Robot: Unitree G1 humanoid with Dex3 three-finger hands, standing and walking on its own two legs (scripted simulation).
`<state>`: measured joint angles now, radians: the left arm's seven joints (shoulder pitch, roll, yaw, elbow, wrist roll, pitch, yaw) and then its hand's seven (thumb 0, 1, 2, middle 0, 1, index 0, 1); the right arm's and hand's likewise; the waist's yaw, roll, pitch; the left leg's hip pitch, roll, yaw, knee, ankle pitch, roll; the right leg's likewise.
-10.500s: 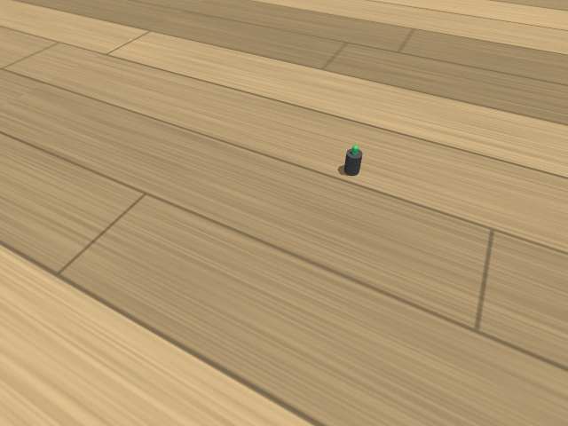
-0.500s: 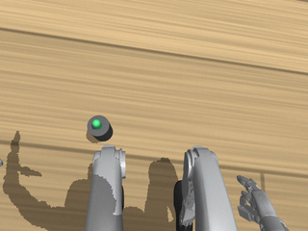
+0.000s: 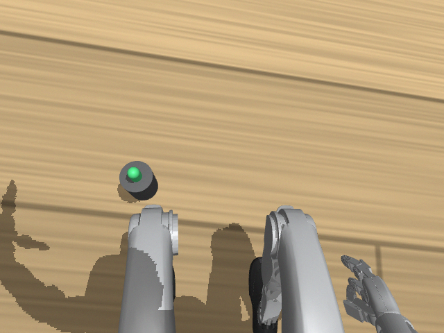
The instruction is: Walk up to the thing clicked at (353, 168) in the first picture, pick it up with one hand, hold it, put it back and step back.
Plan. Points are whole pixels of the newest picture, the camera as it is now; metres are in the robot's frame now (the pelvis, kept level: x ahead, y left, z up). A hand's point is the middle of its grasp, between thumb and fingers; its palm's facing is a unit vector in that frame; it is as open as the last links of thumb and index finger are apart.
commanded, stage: go down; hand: left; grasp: from the side
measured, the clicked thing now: (138, 179) +0.42 +0.22 -0.32
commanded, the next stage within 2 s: approach in 0.30 s
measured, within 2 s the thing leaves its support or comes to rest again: neither
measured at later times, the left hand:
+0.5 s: hand out of the picture +0.34 +0.40 -0.02, palm faces +0.16 -0.98 -0.14, open 17.3 cm
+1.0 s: hand (72, 185) +0.37 +0.33 -0.21, palm faces +0.06 -1.00 +0.02, open 17.2 cm
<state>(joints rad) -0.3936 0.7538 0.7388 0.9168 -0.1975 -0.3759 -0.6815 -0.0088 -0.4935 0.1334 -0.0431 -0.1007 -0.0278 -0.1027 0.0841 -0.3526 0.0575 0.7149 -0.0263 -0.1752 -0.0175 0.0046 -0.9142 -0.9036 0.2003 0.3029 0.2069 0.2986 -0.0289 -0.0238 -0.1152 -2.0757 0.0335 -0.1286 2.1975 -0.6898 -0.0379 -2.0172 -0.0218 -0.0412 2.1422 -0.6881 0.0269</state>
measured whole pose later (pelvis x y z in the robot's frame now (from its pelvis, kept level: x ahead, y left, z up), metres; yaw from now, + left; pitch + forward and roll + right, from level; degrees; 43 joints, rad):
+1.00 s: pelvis -0.01 +0.01 -0.10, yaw -5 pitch +21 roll -10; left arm -0.53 0.80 0.75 1.29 -0.29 -0.83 -0.75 -0.01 -0.47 0.09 -0.06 -0.09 -0.03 -0.10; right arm -0.12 -0.38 0.28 0.67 -0.18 -0.16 0.04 0.00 -0.91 -0.90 0.20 0.30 0.21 0.30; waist -0.15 -0.18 0.12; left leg -2.23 0.02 -0.26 2.57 -0.72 -0.06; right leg -2.15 0.03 -0.10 2.43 -0.67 0.05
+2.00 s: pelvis -0.03 +0.03 -0.12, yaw -11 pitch +9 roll -18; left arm -0.53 0.76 0.49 1.42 -0.11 -1.18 -0.07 -0.01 -0.34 0.16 -0.11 -0.10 -0.09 -0.10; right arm -0.17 -0.38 0.50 0.57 -0.38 -0.03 0.16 0.00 -0.90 -0.90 0.20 0.30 0.21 0.30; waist -0.23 -0.27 0.31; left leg -2.19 0.01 -0.41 2.69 -0.70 -0.02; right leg -2.03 0.08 -0.22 2.42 -0.61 0.08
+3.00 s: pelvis -0.02 +0.03 -0.11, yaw -11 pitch +13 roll -17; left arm -0.47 0.68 0.43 1.15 -0.07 -1.01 0.01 0.01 -0.31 0.90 -0.64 -0.92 -0.87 -1.04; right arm -0.13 -0.34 0.41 0.61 -0.34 0.01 0.18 0.00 -0.91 -0.90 0.20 0.30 0.21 0.30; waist -0.18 -0.25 0.26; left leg -2.20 0.01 -0.39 2.65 -0.72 -0.03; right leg -2.05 0.06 -0.21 2.40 -0.63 0.07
